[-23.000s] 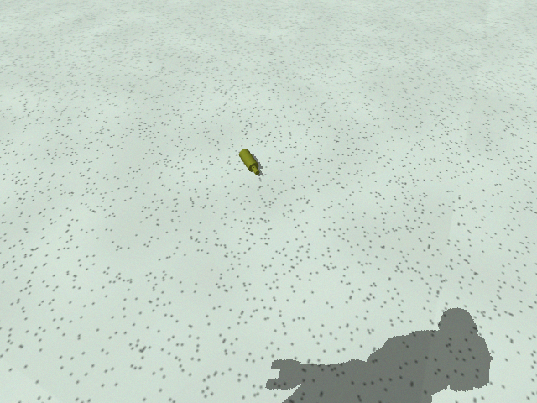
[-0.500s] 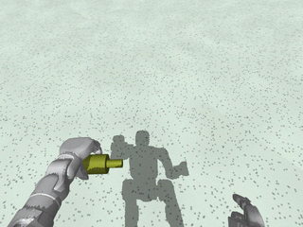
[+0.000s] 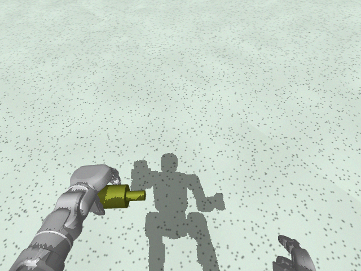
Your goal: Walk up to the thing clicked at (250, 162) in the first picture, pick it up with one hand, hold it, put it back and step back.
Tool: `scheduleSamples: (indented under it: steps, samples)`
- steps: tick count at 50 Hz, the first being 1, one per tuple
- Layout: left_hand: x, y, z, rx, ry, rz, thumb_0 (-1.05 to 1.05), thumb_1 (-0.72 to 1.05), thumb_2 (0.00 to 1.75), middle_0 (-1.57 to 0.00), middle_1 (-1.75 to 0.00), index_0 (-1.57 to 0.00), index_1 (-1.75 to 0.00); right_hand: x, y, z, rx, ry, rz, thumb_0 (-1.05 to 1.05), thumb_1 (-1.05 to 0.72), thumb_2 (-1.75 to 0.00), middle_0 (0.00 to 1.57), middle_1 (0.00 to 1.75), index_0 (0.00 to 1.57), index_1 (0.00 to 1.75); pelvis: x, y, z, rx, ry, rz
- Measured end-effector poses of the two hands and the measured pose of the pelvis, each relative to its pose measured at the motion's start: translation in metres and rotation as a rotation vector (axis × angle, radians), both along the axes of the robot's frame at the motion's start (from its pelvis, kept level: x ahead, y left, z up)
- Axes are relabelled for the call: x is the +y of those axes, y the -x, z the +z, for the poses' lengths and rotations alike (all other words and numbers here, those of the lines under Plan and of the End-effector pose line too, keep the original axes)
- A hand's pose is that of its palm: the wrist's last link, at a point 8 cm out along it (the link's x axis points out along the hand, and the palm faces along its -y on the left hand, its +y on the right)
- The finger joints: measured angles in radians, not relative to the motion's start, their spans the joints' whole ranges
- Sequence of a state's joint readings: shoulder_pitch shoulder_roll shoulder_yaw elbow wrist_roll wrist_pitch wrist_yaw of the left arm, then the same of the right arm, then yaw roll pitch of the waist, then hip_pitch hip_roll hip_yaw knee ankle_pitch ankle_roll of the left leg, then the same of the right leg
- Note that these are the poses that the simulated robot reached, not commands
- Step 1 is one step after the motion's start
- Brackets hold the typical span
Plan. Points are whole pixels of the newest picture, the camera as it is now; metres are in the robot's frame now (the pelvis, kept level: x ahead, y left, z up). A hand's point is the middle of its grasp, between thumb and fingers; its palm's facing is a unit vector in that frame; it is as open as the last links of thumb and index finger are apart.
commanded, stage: crouch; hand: left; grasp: from above
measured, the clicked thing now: (112, 196) +0.30 +0.20 -0.07
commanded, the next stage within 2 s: lower in 1.88 s
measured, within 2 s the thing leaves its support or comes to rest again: neither
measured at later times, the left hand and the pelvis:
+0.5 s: hand (113, 211) +0.31 +0.23 -0.20, palm faces -0.42 +0.04 -0.91, open 8.6 cm; pelvis -0.03 +0.00 -0.09, yaw +1 degrees
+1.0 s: hand (127, 223) +0.36 +0.25 -0.43, palm faces -0.44 +0.00 -0.90, open 8.7 cm; pelvis -0.07 +0.01 -0.29, yaw +0 degrees
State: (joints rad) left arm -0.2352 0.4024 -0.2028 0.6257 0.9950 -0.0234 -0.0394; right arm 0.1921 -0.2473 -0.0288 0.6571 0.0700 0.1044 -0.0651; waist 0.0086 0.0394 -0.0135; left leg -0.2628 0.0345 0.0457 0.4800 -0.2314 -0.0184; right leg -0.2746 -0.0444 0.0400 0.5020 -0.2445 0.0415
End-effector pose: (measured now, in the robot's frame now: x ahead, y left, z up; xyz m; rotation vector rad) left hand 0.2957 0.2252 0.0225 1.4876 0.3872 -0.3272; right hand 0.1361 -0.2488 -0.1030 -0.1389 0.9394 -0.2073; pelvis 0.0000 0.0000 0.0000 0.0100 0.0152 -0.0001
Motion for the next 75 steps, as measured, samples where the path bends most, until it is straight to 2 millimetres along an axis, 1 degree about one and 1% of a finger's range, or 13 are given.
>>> scheduleSamples:
  steps: [4,8,13,17,21,27,33,37,44,52,56,62,75]
  samples:
    - [0.001,0.001,-0.006,0.003,0.0,0.001,-0.01,0.2,0.24,-0.88,-0.28,-0.89,-0.28,-0.001,0.001,0.0,0.006,0.004,-0.002,0.01,-0.9,-0.91,0.2,0.3,0.2,0.3,-0.001,0.0,-0.001,0.006,0.0,0.003]
    - [0.001,0.003,-0.02,0.011,-0.004,-0.008,-0.01,0.2,0.23,-0.89,-0.27,-0.9,-0.28,-0.003,0.003,-0.002,0.022,0.014,0.002,0.01,-0.9,-0.91,0.2,0.3,0.2,0.3,-0.001,0.001,-0.003,0.023,0.0,0.009]
    - [0.003,0.002,-0.051,0.017,-0.023,-0.017,-0.01,0.2,0.23,-0.9,-0.27,-0.91,-0.27,-0.008,0.013,-0.012,0.069,0.04,0.016,0.01,-0.9,-0.91,0.2,0.3,0.2,0.3,-0.001,0.006,-0.012,0.08,0.005,0.018]
    - [0.004,-0.003,-0.082,0.008,-0.052,-0.031,-0.01,0.2,0.22,-0.9,-0.27,-0.91,-0.27,-0.016,0.028,-0.03,0.116,0.063,0.016,0.01,-0.9,-0.9,0.2,0.3,0.2,0.3,-0.001,0.012,-0.031,0.154,0.012,0.023]
    - [0.004,-0.012,-0.119,-0.012,-0.072,-0.038,-0.01,0.2,0.21,-0.91,-0.27,-0.91,-0.27,-0.024,0.049,-0.059,0.175,0.088,0.007,0.01,-0.9,-0.9,0.2,0.3,0.2,0.3,0.001,0.019,-0.058,0.236,0.022,0.026]
    - [0.005,-0.028,-0.181,-0.026,-0.095,-0.039,-0.01,0.2,0.22,-0.9,-0.27,-0.91,-0.28,-0.03,0.088,-0.112,0.262,0.126,-0.022,0.01,-0.9,-0.9,0.2,0.3,0.2,0.3,0.003,0.034,-0.109,0.357,0.038,0.028]
    - [0.008,-0.045,-0.243,-0.04,-0.097,-0.023,-0.01,0.19,0.25,-0.89,-0.28,-0.9,-0.28,-0.028,0.126,-0.17,0.338,0.142,-0.046,0.01,-0.9,-0.9,0.2,0.3,0.2,0.3,0.006,0.048,-0.164,0.46,0.051,0.025]
    - [0.011,-0.053,-0.282,-0.032,-0.095,-0.009,-0.01,0.19,0.27,-0.88,-0.3,-0.89,-0.3,-0.022,0.145,-0.205,0.376,0.135,-0.05,0.01,-0.9,-0.9,0.2,0.3,0.2,0.3,0.007,0.057,-0.198,0.508,0.057,0.023]
    - [0.017,-0.059,-0.35,0.007,-0.077,-0.011,-0.01,0.19,0.28,-0.86,-0.32,-0.87,-0.32,-0.012,0.158,-0.258,0.409,0.118,-0.024,0.01,-0.9,-0.9,0.2,0.3,0.21,0.3,0.008,0.066,-0.249,0.575,0.071,0.022]
    - [0.022,-0.069,-0.414,-0.002,-0.061,-0.016,-0.01,0.2,0.28,-0.85,-0.32,-0.86,-0.32,-0.013,0.153,-0.304,0.427,0.124,0.037,0.01,-0.9,-0.9,0.2,0.3,0.21,0.3,0.006,0.07,-0.299,0.62,0.089,0.02]
    - [0.022,-0.074,-0.438,-0.005,-0.061,-0.012,-0.01,0.2,0.28,-0.85,-0.32,-0.86,-0.32,-0.016,0.149,-0.321,0.426,0.129,0.061,0.01,-0.9,-0.9,0.2,0.3,0.21,0.3,0.005,0.071,-0.318,0.627,0.093,0.017]
    - [0.023,-0.084,-0.463,-0.014,-0.058,-0.005,-0.01,0.19,0.3,-0.85,-0.32,-0.86,-0.32,-0.022,0.148,-0.341,0.433,0.134,0.084,0.01,-0.9,-0.9,0.2,0.3,0.21,0.3,0.003,0.072,-0.34,0.629,0.097,0.009]
    - [0.023,-0.093,-0.506,0.011,-0.048,-0.008,-0.01,0.2,0.29,-0.85,-0.32,-0.86,-0.32,-0.027,0.172,-0.375,0.498,0.119,0.077,0.01,-0.91,-0.9,0.2,0.3,0.21,0.3,0.001,0.076,-0.379,0.616,0.099,-0.01]
